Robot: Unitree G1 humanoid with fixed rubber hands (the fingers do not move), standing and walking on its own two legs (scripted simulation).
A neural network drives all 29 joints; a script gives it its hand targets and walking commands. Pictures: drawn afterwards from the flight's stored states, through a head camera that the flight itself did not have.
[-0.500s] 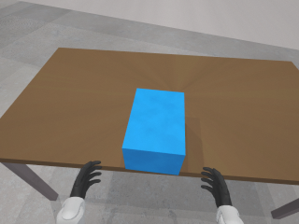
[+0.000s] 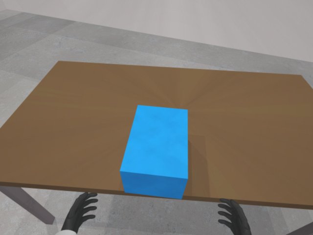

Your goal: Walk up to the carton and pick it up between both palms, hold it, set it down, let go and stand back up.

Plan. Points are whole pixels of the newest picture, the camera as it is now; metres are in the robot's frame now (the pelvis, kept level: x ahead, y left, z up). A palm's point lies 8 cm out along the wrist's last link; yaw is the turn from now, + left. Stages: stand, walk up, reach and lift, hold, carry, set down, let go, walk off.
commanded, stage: set down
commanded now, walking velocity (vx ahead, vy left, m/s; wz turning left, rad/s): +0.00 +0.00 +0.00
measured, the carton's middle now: (158, 148) +0.42 +0.02 -0.07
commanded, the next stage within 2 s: let go in 0.96 s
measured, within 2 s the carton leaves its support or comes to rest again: neither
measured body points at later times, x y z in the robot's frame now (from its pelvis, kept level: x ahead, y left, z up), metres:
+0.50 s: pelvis +0.01 +0.00 +0.00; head +0.00 +0.00 +0.45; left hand +0.18 +0.21 -0.07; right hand +0.18 -0.23 -0.07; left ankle +0.00 +0.14 -0.74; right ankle -0.02 -0.13 -0.74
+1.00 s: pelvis +0.00 -0.01 +0.00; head +0.00 -0.01 +0.45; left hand +0.17 +0.23 -0.08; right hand +0.17 -0.23 -0.09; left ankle +0.00 +0.14 -0.74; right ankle -0.02 -0.13 -0.74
